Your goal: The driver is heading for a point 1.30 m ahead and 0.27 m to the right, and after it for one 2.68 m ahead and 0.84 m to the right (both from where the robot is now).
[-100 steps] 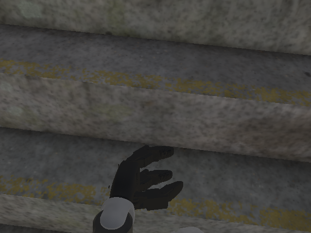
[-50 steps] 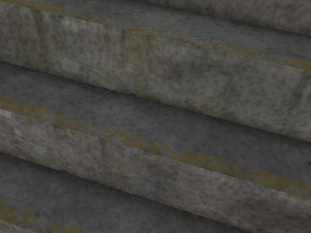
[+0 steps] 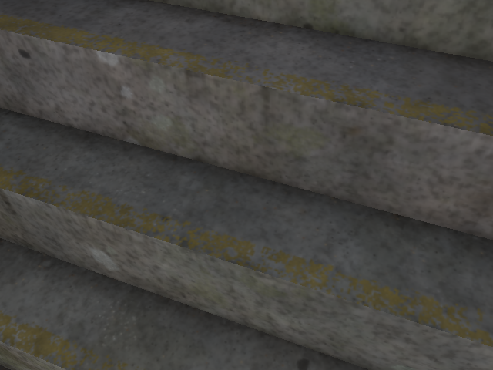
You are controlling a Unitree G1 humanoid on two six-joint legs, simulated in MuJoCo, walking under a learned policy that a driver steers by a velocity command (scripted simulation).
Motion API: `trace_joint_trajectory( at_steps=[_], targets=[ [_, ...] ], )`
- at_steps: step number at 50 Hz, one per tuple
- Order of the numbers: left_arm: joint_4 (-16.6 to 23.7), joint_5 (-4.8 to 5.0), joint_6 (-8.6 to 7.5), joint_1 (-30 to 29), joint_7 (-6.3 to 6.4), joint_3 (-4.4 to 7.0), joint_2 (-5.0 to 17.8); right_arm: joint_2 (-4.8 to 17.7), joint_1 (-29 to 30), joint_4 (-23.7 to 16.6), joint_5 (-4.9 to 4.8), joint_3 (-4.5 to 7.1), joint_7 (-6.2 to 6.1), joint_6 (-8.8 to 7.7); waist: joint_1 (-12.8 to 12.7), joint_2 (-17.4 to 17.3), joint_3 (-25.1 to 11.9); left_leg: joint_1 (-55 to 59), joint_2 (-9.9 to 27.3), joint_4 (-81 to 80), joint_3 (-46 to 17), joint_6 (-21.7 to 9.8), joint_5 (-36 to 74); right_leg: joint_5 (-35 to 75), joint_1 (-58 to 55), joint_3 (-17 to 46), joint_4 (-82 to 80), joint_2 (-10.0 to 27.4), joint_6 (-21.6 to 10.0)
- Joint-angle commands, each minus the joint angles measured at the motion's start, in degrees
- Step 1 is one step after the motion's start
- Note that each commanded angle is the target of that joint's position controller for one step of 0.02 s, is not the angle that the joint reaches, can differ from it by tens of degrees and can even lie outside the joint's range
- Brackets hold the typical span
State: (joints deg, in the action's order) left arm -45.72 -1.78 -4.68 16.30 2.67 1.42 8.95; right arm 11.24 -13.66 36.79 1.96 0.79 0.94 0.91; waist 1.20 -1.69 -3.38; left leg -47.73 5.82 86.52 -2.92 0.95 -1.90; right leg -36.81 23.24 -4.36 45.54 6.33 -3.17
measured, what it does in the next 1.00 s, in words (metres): goes down: left foot, then left foot 0.25 m lower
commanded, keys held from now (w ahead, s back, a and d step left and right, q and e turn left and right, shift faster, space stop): w+shift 0.78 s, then w+e+shift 0.22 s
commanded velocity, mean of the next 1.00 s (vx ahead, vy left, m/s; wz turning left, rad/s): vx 0.93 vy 0.00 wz -0.08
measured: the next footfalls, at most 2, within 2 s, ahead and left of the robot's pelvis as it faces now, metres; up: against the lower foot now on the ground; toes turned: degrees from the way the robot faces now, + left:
left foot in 0.12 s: +0.03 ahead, +0.20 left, +0.01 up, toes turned +8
left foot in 0.30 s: -0.08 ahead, +0.26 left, -0.25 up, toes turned -1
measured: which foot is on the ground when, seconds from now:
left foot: up 0.00-0.10, down 0.12-0.20, up 0.22-0.28, down 0.30-0.44, up 0.46-0.66, down 0.68-1.00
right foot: down 0.00-0.14, up 0.16-0.36, down 0.38-0.60, up 0.62-1.00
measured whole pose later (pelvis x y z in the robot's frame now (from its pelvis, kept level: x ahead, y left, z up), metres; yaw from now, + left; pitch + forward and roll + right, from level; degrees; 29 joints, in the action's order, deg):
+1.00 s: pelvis -0.05 +0.34 -0.22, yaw -11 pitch +2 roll -1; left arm -31.7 -1.6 2.3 2.8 1.2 3.6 10.4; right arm 12.8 -15.3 43.3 1.9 4.5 -4.8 -6.7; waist 2.6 4.2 -6.9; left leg -23.3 -0.2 29.7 -3.4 -1.4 -9.1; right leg -5.7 48.3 3.4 112.6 -6.0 -4.1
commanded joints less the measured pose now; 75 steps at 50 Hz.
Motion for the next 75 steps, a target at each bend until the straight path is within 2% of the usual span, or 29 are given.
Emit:
trace_joint_trajectory(
  at_steps=[1,7,10,12,14,16,17,19,21,22,23,24,26,28,31,33,35,37,40,42,45,55,59,60,62,63,64,67,75],
  targets=[
    [3.03,-0.82,-1.27,-1.33,0.27,5.29,10.41,2.24,7.24,-7.48,1.43,1.98,0.41,-1.04,-0.84,12.62,4.21,-8.85,2.91,-1.74,0.78,-2.12,-0.53,-12.72,-4.31,20.90,-17.84,13.37,-10.19],
    [9.14,-1.70,0.99,-15.68,-0.57,5.18,8.79,1.24,-3.01,-6.39,-0.48,1.35,1.22,-2.21,7.19,6.59,-0.50,25.43,3.54,-36.66,3.79,-5.95,-7.51,-3.43,12.44,9.11,4.50,4.89,-1.23],
    [14.60,-3.35,0.65,-27.09,-1.20,2.53,-2.63,2.38,-26.61,7.87,4.25,0.71,-0.22,-5.07,12.10,-27.86,2.44,54.94,-2.92,-44.84,8.28,-1.78,22.17,-8.96,48.17,1.88,66.82,-14.61,4.84],
    [18.29,-1.29,1.21,-34.54,-1.73,-0.31,-3.12,-3.64,-23.70,10.49,2.99,-0.76,-1.63,-6.91,11.36,-12.02,4.71,44.63,-1.51,-68.87,8.55,-4.64,23.28,0.26,40.51,1.43,71.54,-14.29,-0.52],
    [21.34,0.22,1.43,-25.47,-1.45,-1.17,-2.21,-5.29,-10.45,11.77,0.53,-0.94,-1.41,-7.77,-2.14,3.05,7.44,41.08,3.03,-96.69,10.81,-4.23,34.08,-1.21,24.31,3.41,61.83,-18.09,-6.74],
    [24.00,2.95,0.86,-42.31,-2.35,-4.37,-8.65,-9.33,-38.18,24.15,-3.26,-3.92,-1.48,-8.90,13.71,1.20,-7.20,32.88,1.11,-102.52,15.02,6.48,76.08,8.63,-13.26,-13.78,62.19,-13.35,-8.63],
    [29.72,2.54,-0.02,-38.31,-2.18,-4.33,-9.34,0.64,-33.70,24.41,0.26,-2.03,-2.28,-10.29,4.42,-20.74,-12.76,45.44,-0.35,-76.16,14.25,13.07,133.19,-8.25,-2.54,-17.08,56.20,-16.64,-3.51],
    [27.58,3.45,3.85,-32.63,-3.34,-3.77,-1.65,7.36,-21.93,18.05,0.05,0.75,-5.44,-10.06,0.14,-9.54,-22.76,59.48,5.58,-65.77,-0.37,5.73,139.57,-16.41,3.83,-5.53,22.99,-18.53,-1.01],
    [17.20,-0.55,7.44,-5.20,-4.07,-1.05,1.66,16.58,-8.69,8.28,-1.42,1.48,-8.71,-7.22,-12.46,6.34,-37.38,36.61,8.96,-53.88,4.60,7.33,127.36,-0.20,-35.66,-3.02,27.30,-15.93,-6.99],
    [15.39,-1.41,7.50,-6.86,-3.38,0.45,3.60,16.89,-10.35,7.72,-2.05,1.15,-7.64,-7.91,-9.76,13.86,-37.76,16.53,-4.31,-40.07,10.69,16.33,99.14,15.63,-52.05,1.67,24.94,-10.89,-12.75],
    [16.14,1.54,7.18,-14.95,-1.06,0.60,-0.93,14.34,-7.84,8.03,-1.04,1.83,-5.66,-8.21,-7.79,29.79,-37.75,2.05,-7.19,-6.48,0.38,10.19,6.92,25.82,-45.52,18.11,22.40,2.26,-16.66],
    [18.52,0.30,6.44,-17.56,0.85,1.49,-2.77,8.09,1.85,1.76,-1.93,0.96,-5.68,-8.78,-7.24,27.11,-38.77,-2.78,-6.17,19.17,-16.13,3.52,-19.91,37.34,-32.33,29.93,28.41,11.50,-13.88],
    [17.97,-1.95,3.78,-32.09,0.53,2.28,-1.78,-2.22,-0.49,-3.80,-0.47,-2.51,-3.85,-6.00,4.11,-5.51,-13.57,3.67,2.95,5.66,-20.69,-6.49,-22.46,8.79,12.29,29.22,24.22,19.06,-3.41],
    [16.76,-3.41,1.00,-54.35,0.64,-0.28,-1.84,-4.90,-28.02,3.88,2.06,-1.76,-3.14,-1.91,26.45,-20.05,6.46,23.40,-4.95,-20.71,6.54,-6.91,-2.37,5.04,42.71,0.49,29.35,10.67,-1.15],
    [16.37,3.43,2.17,-59.48,0.93,-2.21,-7.57,-9.01,-48.51,14.15,-1.58,-2.52,-2.93,-0.49,31.27,-12.75,3.45,47.82,-1.94,-47.70,11.10,-10.92,28.70,-2.67,50.18,-15.55,54.15,1.71,-2.17],
    [27.06,4.40,5.01,-64.96,-2.79,-5.25,-17.72,-4.45,-31.53,7.74,3.94,-2.50,-4.07,-3.35,21.94,-10.32,8.45,16.36,0.81,-65.58,-21.28,-10.35,-9.26,-6.41,45.42,-0.34,92.47,-5.84,0.34],
    [27.79,-1.33,4.63,-33.92,-1.67,-7.68,-23.84,-0.69,-7.64,2.90,0.83,-2.92,-1.39,-6.99,-7.32,1.13,10.41,7.65,-0.73,-61.37,-31.06,-4.18,-6.66,20.26,47.70,3.03,103.17,-5.48,1.08],
    [28.76,-6.41,2.62,-19.84,-1.41,-5.06,-12.32,15.36,1.42,-0.49,-1.62,3.86,-3.27,-9.99,-12.32,-2.41,-1.29,20.88,16.49,-83.02,-66.65,-14.04,-46.62,34.35,52.23,8.36,103.12,-0.01,1.72],
    [26.34,0.09,4.93,-37.36,-0.74,-1.33,-0.83,7.88,-1.09,3.83,-2.52,3.11,-4.81,-8.43,1.33,10.27,8.01,26.73,9.68,-77.88,-50.26,-9.55,-44.16,39.41,50.61,7.97,80.00,-1.25,2.89],
    [23.92,2.66,6.51,-31.48,-1.04,-1.18,-4.11,4.68,-5.65,5.23,-1.71,3.15,-5.96,-6.81,2.70,6.79,5.51,30.31,7.32,-72.35,-33.64,-11.50,-33.88,36.66,43.21,3.98,75.35,-5.23,1.03],
    [21.78,0.86,6.59,-27.32,-1.18,-0.89,-4.86,3.71,-7.95,6.75,0.38,4.32,-4.80,-6.99,3.54,0.39,2.57,33.69,8.06,-70.17,-22.93,-14.10,-25.95,34.13,39.71,6.58,74.34,-9.41,-1.67],
    [17.03,-0.11,5.68,-10.83,-3.36,1.93,5.35,10.77,9.25,-0.27,-0.34,4.42,-6.23,-9.23,-4.69,-12.35,-5.43,25.94,10.22,-72.65,-3.85,-9.27,-27.60,28.06,17.50,6.13,38.70,-7.01,-0.94],
    [9.36,4.05,5.52,1.52,-2.38,1.29,5.81,5.72,10.10,-1.68,-3.10,1.49,-6.40,-4.56,-6.62,-7.43,3.18,18.82,3.85,-57.64,8.96,-11.22,-33.80,25.76,-7.08,-7.06,-23.67,-5.46,-3.98],
    [4.61,2.17,5.22,3.89,-3.45,2.02,8.08,3.48,-1.00,1.74,-1.13,1.04,-5.88,-3.23,-1.10,0.05,-2.15,21.57,0.87,-42.92,11.64,-12.31,-34.96,11.49,-9.75,-12.31,-14.66,-14.13,-2.04],
    [5.93,-0.64,4.82,7.02,-4.20,1.53,6.42,-3.61,20.00,-9.41,2.57,-1.35,-2.98,-3.18,-8.06,4.39,-3.76,-5.97,-1.07,-2.23,3.68,-6.16,-24.99,12.21,-16.19,12.30,-2.38,-4.98,-6.38],
    [11.55,-0.67,4.45,-6.19,-1.79,3.77,16.29,-5.55,21.01,-16.11,3.19,-2.51,-1.29,-3.84,-3.36,24.89,-7.08,-15.32,-4.49,5.65,-1.52,-1.81,-17.96,-22.82,-8.00,59.36,-39.60,9.07,-16.50],
    [14.25,-1.20,3.26,-13.75,-0.95,3.93,15.65,-1.23,24.02,-18.24,2.11,-0.96,-0.98,-5.46,-0.18,15.95,-0.66,-18.68,-2.72,17.28,-2.27,1.56,-7.87,-20.01,-2.96,67.57,-48.29,13.71,-18.10],
    [8.87,-0.53,1.32,-4.73,1.01,4.25,11.93,1.77,19.33,-14.01,2.39,-1.31,-1.03,-4.96,-1.98,-1.52,-1.73,-7.99,-1.12,17.03,-1.38,2.19,-4.48,3.93,3.35,40.08,-29.09,4.29,-16.82],
    [3.73,-1.05,1.18,-0.85,1.92,4.65,8.88,1.30,3.62,-3.81,-3.85,-1.21,-2.01,-3.64,2.92,10.66,-4.64,26.05,-7.51,-45.43,10.55,-7.79,-23.79,37.96,-5.76,23.64,-26.75,0.05,-16.41]
  ],
)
